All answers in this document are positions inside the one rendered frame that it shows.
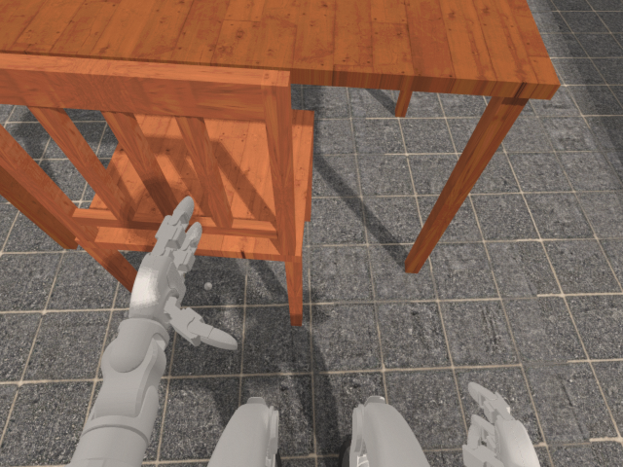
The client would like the robot left forearm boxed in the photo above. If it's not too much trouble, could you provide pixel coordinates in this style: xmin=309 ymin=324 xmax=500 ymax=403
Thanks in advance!
xmin=64 ymin=318 xmax=169 ymax=467

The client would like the chair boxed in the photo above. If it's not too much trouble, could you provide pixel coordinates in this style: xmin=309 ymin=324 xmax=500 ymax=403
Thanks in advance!
xmin=0 ymin=54 xmax=314 ymax=326

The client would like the left robot thigh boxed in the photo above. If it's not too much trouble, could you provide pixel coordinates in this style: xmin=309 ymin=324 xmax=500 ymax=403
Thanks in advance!
xmin=206 ymin=404 xmax=279 ymax=467

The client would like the table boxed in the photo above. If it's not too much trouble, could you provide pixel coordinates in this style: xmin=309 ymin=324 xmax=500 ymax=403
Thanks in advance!
xmin=0 ymin=0 xmax=561 ymax=273

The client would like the robot left hand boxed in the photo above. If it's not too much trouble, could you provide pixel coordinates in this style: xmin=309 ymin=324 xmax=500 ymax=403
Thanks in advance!
xmin=128 ymin=196 xmax=238 ymax=350

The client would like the right robot thigh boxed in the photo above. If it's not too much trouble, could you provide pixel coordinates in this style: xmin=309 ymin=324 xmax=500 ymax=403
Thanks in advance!
xmin=352 ymin=403 xmax=430 ymax=467

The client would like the robot thigh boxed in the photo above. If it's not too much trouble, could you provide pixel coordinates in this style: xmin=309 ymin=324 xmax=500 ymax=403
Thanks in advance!
xmin=206 ymin=404 xmax=279 ymax=467
xmin=352 ymin=403 xmax=430 ymax=467

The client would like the robot right hand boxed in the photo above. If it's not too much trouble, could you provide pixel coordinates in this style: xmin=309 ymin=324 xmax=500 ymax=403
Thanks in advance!
xmin=462 ymin=381 xmax=540 ymax=467

